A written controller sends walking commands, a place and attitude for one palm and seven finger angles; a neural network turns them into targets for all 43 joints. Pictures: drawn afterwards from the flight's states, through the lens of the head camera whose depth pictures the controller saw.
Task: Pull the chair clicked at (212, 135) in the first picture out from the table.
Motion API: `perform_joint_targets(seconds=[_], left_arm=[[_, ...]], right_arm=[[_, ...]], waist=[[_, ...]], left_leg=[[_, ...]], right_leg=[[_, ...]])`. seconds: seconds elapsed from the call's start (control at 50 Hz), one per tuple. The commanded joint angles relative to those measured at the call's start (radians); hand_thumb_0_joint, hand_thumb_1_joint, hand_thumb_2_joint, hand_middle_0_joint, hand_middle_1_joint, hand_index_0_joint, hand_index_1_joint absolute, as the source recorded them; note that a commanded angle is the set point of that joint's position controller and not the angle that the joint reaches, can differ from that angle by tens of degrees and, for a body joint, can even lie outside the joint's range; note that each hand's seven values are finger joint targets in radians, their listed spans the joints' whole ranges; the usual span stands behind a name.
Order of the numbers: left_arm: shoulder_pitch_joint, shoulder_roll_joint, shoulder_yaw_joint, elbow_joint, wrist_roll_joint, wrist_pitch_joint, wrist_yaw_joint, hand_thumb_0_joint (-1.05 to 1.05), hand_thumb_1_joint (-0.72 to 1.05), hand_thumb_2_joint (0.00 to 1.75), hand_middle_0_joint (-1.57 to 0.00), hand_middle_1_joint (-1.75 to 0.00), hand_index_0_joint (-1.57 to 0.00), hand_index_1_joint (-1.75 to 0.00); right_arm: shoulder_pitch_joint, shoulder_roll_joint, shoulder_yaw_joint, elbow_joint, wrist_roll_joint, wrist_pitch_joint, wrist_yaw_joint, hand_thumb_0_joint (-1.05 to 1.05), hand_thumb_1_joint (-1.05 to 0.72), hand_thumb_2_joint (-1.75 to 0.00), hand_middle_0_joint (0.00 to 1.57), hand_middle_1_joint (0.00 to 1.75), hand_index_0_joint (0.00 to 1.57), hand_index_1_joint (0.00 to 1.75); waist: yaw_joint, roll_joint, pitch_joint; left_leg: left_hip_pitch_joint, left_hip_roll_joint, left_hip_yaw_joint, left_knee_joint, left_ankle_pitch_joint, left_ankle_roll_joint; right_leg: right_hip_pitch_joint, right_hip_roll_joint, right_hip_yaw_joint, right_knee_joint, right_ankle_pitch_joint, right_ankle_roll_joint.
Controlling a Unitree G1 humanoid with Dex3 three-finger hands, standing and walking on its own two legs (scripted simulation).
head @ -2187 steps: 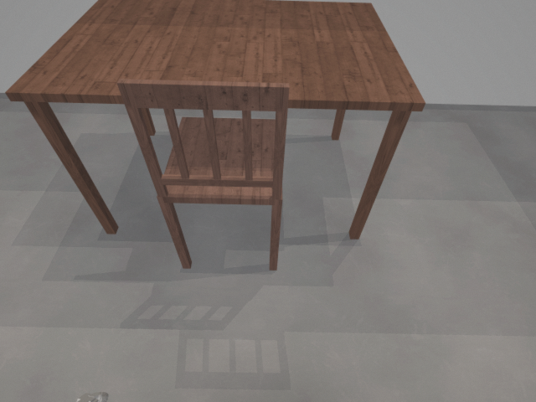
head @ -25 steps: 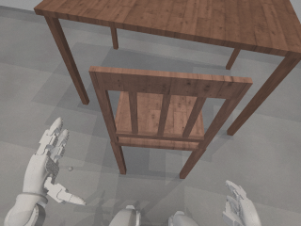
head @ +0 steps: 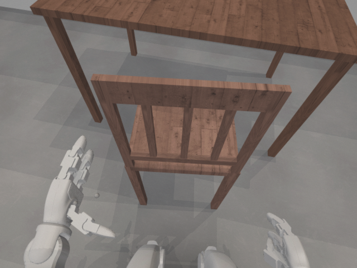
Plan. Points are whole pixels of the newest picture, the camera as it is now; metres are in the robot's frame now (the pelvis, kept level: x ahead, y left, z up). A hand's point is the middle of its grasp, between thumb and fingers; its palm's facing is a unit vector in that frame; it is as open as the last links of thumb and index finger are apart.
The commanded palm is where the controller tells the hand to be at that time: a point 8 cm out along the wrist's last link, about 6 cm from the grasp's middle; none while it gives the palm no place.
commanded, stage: aim the fingers beside a spindle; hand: left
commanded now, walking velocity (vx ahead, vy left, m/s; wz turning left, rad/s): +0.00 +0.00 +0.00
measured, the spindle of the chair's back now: (185, 135) +0.44 +0.00 -0.02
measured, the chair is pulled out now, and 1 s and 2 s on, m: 0.25 0.25 0.25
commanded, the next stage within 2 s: push the fingers through the gap in 1.60 s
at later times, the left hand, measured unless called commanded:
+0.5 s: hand (123, 186) +0.29 +0.14 +0.02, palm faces -0.04 -1.00 -0.01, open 16.9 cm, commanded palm +0.27 +0.19 +0.02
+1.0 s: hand (147, 180) +0.31 +0.09 +0.00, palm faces -0.07 -1.00 +0.02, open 16.9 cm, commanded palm +0.29 +0.14 +0.00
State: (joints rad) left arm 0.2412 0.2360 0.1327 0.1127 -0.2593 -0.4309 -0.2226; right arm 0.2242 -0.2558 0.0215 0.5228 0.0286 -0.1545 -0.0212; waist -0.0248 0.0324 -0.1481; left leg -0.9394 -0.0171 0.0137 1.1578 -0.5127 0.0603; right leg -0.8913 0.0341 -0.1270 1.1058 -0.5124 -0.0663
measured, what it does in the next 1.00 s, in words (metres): stands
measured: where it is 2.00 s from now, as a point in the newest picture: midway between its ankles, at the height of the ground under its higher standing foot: outside the picture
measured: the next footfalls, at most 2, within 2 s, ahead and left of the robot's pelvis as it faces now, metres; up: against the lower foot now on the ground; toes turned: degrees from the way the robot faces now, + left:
none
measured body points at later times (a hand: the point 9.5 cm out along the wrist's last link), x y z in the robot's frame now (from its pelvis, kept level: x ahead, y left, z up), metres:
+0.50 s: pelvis +0.00 +0.00 -0.01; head +0.09 +0.00 +0.43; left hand +0.28 +0.19 +0.02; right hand +0.17 -0.25 -0.11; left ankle +0.02 +0.08 -0.65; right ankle +0.02 -0.08 -0.65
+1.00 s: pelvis +0.00 +0.00 -0.03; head +0.11 +0.00 +0.41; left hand +0.31 +0.14 +0.00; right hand +0.16 -0.24 -0.13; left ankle +0.02 +0.08 -0.65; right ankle +0.02 -0.08 -0.65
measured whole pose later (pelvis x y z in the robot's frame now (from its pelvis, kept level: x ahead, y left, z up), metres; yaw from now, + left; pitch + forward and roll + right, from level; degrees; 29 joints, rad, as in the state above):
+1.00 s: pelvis +0.00 +0.00 -0.03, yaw +0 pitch +22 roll -2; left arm 0.02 0.10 -0.09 0.26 -0.10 -0.46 0.04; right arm 0.20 -0.24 0.01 0.52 0.00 -0.01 0.03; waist -0.04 0.03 -0.17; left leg -1.09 -0.02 0.03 1.27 -0.56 0.06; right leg -1.06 0.02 -0.11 1.24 -0.57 -0.07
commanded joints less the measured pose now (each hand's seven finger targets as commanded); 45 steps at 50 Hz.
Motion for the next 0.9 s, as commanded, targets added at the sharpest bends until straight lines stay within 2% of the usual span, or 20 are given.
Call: perform_joint_targets(seconds=[0.0,0.04,0.06,0.14,0.18,0.24,0.32,0.38,0.42,0.44,0.46,0.52,0.54,0.56,0.6,0.68,0.7,0.74,0.86,0.88], left_arm=[[-0.090,0.109,0.045,-0.187,-0.009,-0.065,0.007,0.00,-0.50,0.30,-0.06,-0.08,-0.06,-0.08],[-0.100,0.118,0.049,-0.167,-0.003,-0.066,0.012,0.00,-0.50,0.30,-0.06,-0.08,-0.06,-0.08],[-0.111,0.107,0.040,-0.175,-0.001,-0.070,0.014,0.00,-0.50,0.30,-0.06,-0.08,-0.06,-0.08],[-0.158,0.103,0.021,-0.191,0.010,-0.082,0.038,0.00,-0.50,0.30,-0.06,-0.08,-0.06,-0.08],[-0.156,0.075,-0.010,-0.188,0.020,-0.082,0.047,0.00,-0.50,0.30,-0.06,-0.08,-0.06,-0.08],[-0.131,0.092,0.011,-0.149,0.029,-0.073,0.067,0.00,-0.50,0.30,-0.06,-0.08,-0.06,-0.08],[-0.170,0.070,-0.005,-0.145,0.040,-0.070,0.086,0.00,-0.50,0.30,-0.06,-0.08,-0.06,-0.08],[-0.232,0.040,-0.051,-0.152,0.059,-0.076,0.103,0.00,-0.50,0.30,-0.06,-0.08,-0.06,-0.08],[-0.233,0.017,-0.074,-0.152,0.061,-0.080,0.115,0.00,-0.50,0.30,-0.06,-0.08,-0.06,-0.08],[-0.244,0.028,-0.069,-0.139,0.066,-0.080,0.120,0.00,-0.50,0.30,-0.06,-0.08,-0.06,-0.08],[-0.229,0.026,-0.067,-0.134,0.073,-0.081,0.125,0.00,-0.50,0.30,-0.06,-0.08,-0.06,-0.08],[-0.259,-0.008,-0.112,-0.126,0.090,-0.077,0.141,0.00,-0.50,0.30,-0.06,-0.08,-0.06,-0.08],[-0.256,0.007,-0.100,-0.128,0.096,-0.078,0.152,0.00,-0.50,0.30,-0.06,-0.08,-0.06,-0.08],[-0.255,-0.018,-0.124,-0.117,0.101,-0.074,0.158,0.00,-0.50,0.30,-0.06,-0.08,-0.06,-0.08],[-0.263,-0.002,-0.103,-0.117,0.107,-0.078,0.177,0.00,-0.50,0.30,-0.06,-0.08,-0.06,-0.08],[-0.297,-0.016,-0.116,-0.104,0.126,-0.087,0.209,0.00,-0.50,0.30,-0.06,-0.08,-0.06,-0.08],[-0.322,-0.047,-0.155,-0.104,0.130,-0.088,0.210,0.00,-0.50,0.30,-0.06,-0.08,-0.06,-0.08],[-0.332,-0.030,-0.139,-0.086,0.136,-0.092,0.223,0.00,-0.50,0.30,-0.06,-0.08,-0.06,-0.08],[-0.367,-0.090,-0.204,-0.066,0.153,-0.094,0.241,0.00,-0.50,0.30,-0.06,-0.08,-0.06,-0.08],[-0.337,-0.084,-0.191,-0.064,0.154,-0.094,0.248,0.00,-0.50,0.30,-0.06,-0.08,-0.06,-0.08]], right_arm=[[-0.032,-0.134,-0.059,-0.142,0.005,-0.047,-0.002,0.00,-0.90,-0.90,0.20,0.30,0.20,0.30],[-0.034,-0.137,-0.060,-0.140,0.005,-0.043,-0.005,0.00,-0.90,-0.90,0.20,0.30,0.20,0.30],[-0.033,-0.136,-0.059,-0.141,0.004,-0.042,-0.004,0.00,-0.90,-0.90,0.20,0.30,0.20,0.30],[-0.033,-0.136,-0.060,-0.138,0.001,-0.040,-0.003,0.00,-0.90,-0.90,0.20,0.30,0.20,0.30],[-0.029,-0.133,-0.060,-0.141,-0.001,-0.035,0.002,0.00,-0.90,-0.90,0.20,0.30,0.20,0.30],[-0.028,-0.135,-0.061,-0.142,-0.002,-0.022,0.005,0.00,-0.90,-0.90,0.20,0.30,0.20,0.30],[-0.033,-0.131,-0.060,-0.148,-0.002,-0.003,0.009,0.00,-0.90,-0.90,0.20,0.30,0.20,0.30],[-0.033,-0.127,-0.059,-0.147,-0.005,0.004,0.012,0.00,-0.90,-0.90,0.20,0.30,0.20,0.30],[-0.035,-0.126,-0.060,-0.150,-0.006,0.007,0.014,0.00,-0.90,-0.90,0.20,0.30,0.20,0.30],[-0.028,-0.128,-0.060,-0.146,-0.008,0.010,0.014,0.00,-0.90,-0.90,0.20,0.30,0.20,0.30],[-0.028,-0.128,-0.062,-0.146,-0.009,0.014,0.016,0.00,-0.90,-0.90,0.20,0.30,0.20,0.30],[-0.028,-0.126,-0.060,-0.149,-0.009,0.027,0.021,0.00,-0.90,-0.90,0.20,0.30,0.20,0.30],[-0.028,-0.129,-0.063,-0.148,-0.011,0.030,0.022,0.00,-0.90,-0.90,0.20,0.30,0.20,0.30],[-0.032,-0.124,-0.061,-0.152,-0.011,0.035,0.025,0.00,-0.90,-0.90,0.20,0.30,0.20,0.30],[-0.028,-0.125,-0.062,-0.151,-0.013,0.044,0.026,0.00,-0.90,-0.90,0.20,0.30,0.20,0.30],[-0.030,-0.120,-0.061,-0.148,-0.017,0.060,0.030,0.00,-0.90,-0.90,0.20,0.30,0.20,0.30],[-0.036,-0.117,-0.058,-0.150,-0.017,0.063,0.033,0.00,-0.90,-0.90,0.20,0.30,0.20,0.30],[-0.030,-0.119,-0.060,-0.141,-0.019,0.068,0.032,0.00,-0.90,-0.90,0.20,0.30,0.20,0.30],[-0.027,-0.116,-0.061,-0.136,-0.021,0.086,0.040,0.00,-0.90,-0.90,0.20,0.30,0.20,0.30],[-0.027,-0.115,-0.063,-0.138,-0.021,0.088,0.042,0.00,-0.90,-0.90,0.20,0.30,0.20,0.30]], waist=[[-0.008,0.008,-0.259],[-0.012,-0.018,-0.247],[-0.007,0.007,-0.258],[-0.011,0.013,-0.281],[-0.012,0.023,-0.290],[-0.005,-0.022,-0.301],[-0.004,-0.021,-0.294],[-0.016,-0.002,-0.299],[-0.016,-0.006,-0.316],[-0.022,-0.035,-0.312],[-0.013,-0.027,-0.330],[-0.020,-0.011,-0.315],[-0.015,-0.009,-0.324],[-0.019,-0.021,-0.331],[-0.012,-0.026,-0.341],[-0.014,-0.025,-0.350],[-0.023,-0.012,-0.349],[-0.022,-0.028,-0.347],[-0.033,-0.017,-0.371],[-0.019,-0.017,-0.384]], left_leg=[[0.136,0.015,-0.075,-0.156,0.238,-0.026],[0.108,0.016,-0.074,-0.146,0.228,-0.023],[0.117,0.016,-0.074,-0.148,0.229,-0.024],[0.120,0.018,-0.077,-0.135,0.231,-0.023],[0.135,0.018,-0.079,-0.136,0.246,-0.025],[0.098,0.016,-0.070,-0.122,0.249,-0.022],[0.079,0.014,-0.067,-0.114,0.225,-0.023],[0.092,0.015,-0.067,-0.105,0.236,-0.022],[0.095,0.014,-0.068,-0.097,0.228,-0.021],[0.080,0.016,-0.069,-0.093,0.233,-0.020],[0.085,0.016,-0.070,-0.094,0.240,-0.021],[0.095,0.016,-0.073,-0.091,0.239,-0.023],[0.096,0.018,-0.075,-0.091,0.250,-0.024],[0.095,0.016,-0.071,-0.086,0.241,-0.021],[0.088,0.015,-0.072,-0.082,0.245,-0.023],[0.085,0.017,-0.072,-0.071,0.246,-0.024],[0.082,0.014,-0.071,-0.067,0.234,-0.023],[0.079,0.017,-0.075,-0.064,0.243,-0.023],[0.101,0.019,-0.082,-0.054,0.267,-0.026],[0.105,0.019,-0.084,-0.058,0.277,-0.029]], right_leg=[[0.174,-0.021,0.113,-0.152,0.219,0.037],[0.173,-0.021,0.120,-0.151,0.213,0.038],[0.166,-0.021,0.119,-0.143,0.211,0.036],[0.151,-0.022,0.120,-0.132,0.209,0.036],[0.140,-0.023,0.112,-0.122,0.222,0.034],[0.167,-0.024,0.124,-0.118,0.243,0.038],[0.156,-0.026,0.129,-0.112,0.223,0.038],[0.133,-0.028,0.126,-0.102,0.232,0.036],[0.121,-0.029,0.127,-0.100,0.221,0.038],[0.132,-0.028,0.132,-0.100,0.231,0.039],[0.134,-0.028,0.127,-0.090,0.236,0.038],[0.099,-0.030,0.120,-0.083,0.234,0.036],[0.098,-0.029,0.117,-0.075,0.237,0.034],[0.096,-0.029,0.119,-0.077,0.234,0.037],[0.103,-0.029,0.122,-0.071,0.240,0.035],[0.087,-0.028,0.122,-0.059,0.240,0.034],[0.078,-0.031,0.124,-0.060,0.230,0.035],[0.075,-0.029,0.123,-0.057,0.237,0.033],[0.049,-0.031,0.114,-0.039,0.256,0.033],[0.055,-0.031,0.112,-0.034,0.261,0.030]])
